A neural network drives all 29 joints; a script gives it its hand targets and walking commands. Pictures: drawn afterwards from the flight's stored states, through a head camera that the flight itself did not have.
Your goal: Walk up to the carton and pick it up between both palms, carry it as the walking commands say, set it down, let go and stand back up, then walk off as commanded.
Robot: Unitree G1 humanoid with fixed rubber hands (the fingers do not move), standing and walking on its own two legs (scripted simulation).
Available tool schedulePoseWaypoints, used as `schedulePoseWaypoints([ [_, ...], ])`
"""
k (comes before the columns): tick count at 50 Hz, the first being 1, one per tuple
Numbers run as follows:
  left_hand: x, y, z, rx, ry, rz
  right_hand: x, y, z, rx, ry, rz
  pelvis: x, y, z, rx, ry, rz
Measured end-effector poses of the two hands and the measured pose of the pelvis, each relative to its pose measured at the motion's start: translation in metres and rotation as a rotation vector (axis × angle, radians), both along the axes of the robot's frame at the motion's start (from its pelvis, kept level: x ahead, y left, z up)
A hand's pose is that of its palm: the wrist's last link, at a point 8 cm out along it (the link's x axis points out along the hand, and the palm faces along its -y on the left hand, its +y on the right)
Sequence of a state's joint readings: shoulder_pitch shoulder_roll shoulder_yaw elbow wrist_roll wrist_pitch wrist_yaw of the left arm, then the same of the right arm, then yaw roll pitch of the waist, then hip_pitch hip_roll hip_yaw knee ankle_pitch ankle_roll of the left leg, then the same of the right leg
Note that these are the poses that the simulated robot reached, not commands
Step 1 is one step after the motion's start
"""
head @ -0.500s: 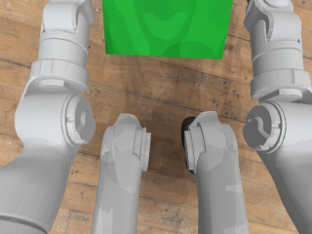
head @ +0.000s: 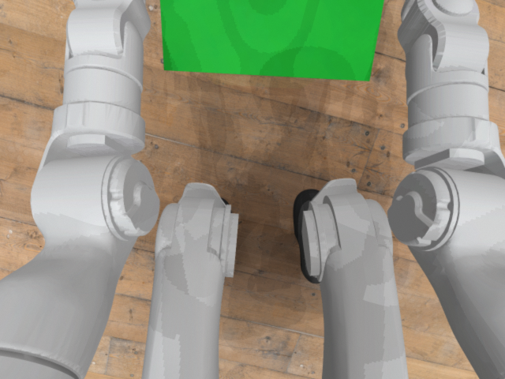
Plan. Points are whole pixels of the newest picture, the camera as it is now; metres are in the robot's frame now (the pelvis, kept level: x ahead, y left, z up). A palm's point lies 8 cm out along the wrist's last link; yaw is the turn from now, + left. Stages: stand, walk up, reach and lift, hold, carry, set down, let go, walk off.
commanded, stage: set down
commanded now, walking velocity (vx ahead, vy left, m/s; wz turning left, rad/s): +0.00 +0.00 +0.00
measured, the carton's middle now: out of the picture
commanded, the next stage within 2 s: none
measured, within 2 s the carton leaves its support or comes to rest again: rests again in 0.22 s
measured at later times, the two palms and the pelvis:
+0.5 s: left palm out of the picture +0.56 +0.14 -0.17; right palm out of the picture +0.54 -0.18 -0.17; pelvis +0.00 +0.00 -0.01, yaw +0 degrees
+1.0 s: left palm out of the picture +0.55 +0.15 -0.18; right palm out of the picture +0.53 -0.19 -0.18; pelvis -0.01 +0.00 -0.01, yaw +0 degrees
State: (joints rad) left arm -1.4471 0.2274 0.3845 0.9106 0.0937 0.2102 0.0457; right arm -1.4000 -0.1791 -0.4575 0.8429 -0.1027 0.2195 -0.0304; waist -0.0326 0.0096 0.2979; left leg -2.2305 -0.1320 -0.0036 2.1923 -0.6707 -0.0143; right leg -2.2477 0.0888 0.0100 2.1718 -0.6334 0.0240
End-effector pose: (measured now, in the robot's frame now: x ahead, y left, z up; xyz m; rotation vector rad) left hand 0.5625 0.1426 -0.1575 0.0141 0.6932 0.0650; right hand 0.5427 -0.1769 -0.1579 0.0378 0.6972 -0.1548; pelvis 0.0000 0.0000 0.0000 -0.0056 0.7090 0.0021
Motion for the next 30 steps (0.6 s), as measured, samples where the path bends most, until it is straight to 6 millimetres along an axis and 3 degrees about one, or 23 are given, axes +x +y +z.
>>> schedulePoseWaypoints([
  [16,-0.004,-0.004,-0.015,-0.011,0.017,-0.016,-0.005,-0.007,-0.014,-0.010,0.020,-0.007,0.003,0.000,-0.004,-0.001,-0.003,-0.001],
  [30,-0.004,-0.004,-0.015,-0.010,0.005,-0.024,-0.005,-0.006,-0.014,-0.008,0.012,0.010,-0.002,-0.001,-0.011,-0.003,-0.049,-0.002],
])
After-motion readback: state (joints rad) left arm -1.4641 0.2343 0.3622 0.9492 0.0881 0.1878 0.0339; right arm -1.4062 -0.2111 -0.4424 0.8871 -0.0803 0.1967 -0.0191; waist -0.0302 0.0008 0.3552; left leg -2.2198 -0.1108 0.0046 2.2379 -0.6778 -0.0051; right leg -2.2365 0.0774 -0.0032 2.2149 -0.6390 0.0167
